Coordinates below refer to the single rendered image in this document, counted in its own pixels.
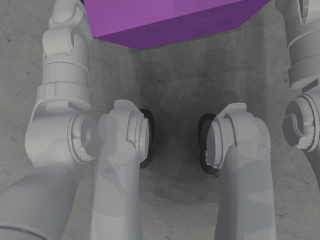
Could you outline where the left robot forearm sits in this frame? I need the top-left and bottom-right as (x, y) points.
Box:
(25, 0), (93, 154)

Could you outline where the robot right upper arm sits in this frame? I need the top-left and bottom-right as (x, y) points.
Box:
(282, 92), (320, 192)

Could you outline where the carton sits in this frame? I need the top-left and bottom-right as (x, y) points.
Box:
(83, 0), (271, 50)

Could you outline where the robot left upper arm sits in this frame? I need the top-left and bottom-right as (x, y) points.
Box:
(0, 112), (102, 240)

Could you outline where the right robot forearm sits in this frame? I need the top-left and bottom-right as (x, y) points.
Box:
(275, 0), (320, 94)

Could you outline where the robot left thigh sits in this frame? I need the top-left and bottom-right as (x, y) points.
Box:
(88, 109), (150, 240)

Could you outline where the left robot shin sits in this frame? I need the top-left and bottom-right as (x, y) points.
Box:
(96, 100), (144, 163)

